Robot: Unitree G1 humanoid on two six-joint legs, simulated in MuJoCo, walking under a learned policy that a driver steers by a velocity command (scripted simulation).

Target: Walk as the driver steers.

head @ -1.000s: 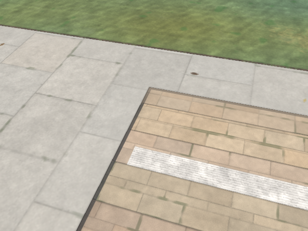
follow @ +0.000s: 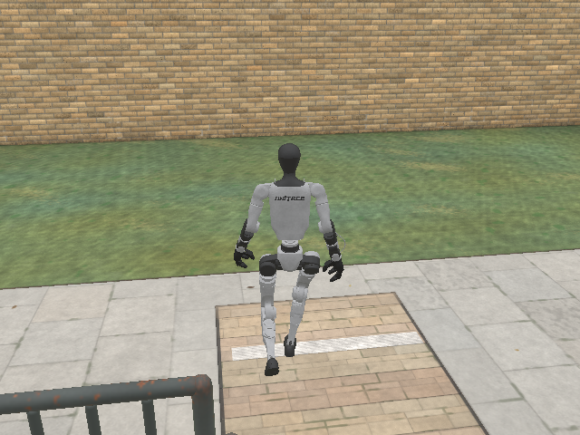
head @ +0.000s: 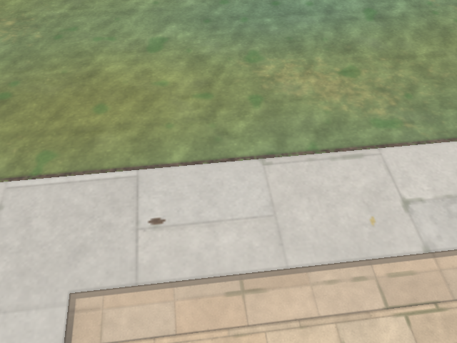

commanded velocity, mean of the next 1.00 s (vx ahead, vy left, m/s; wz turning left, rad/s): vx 0.67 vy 0.00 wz -0.43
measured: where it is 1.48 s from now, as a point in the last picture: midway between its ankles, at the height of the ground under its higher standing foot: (264, 222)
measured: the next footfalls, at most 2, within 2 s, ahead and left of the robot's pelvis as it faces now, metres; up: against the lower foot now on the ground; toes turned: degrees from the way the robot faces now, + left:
left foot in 0.36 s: +0.59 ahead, +0.11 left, +0.00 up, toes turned -19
right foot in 0.76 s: +0.86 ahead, -0.20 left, +0.00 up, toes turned -20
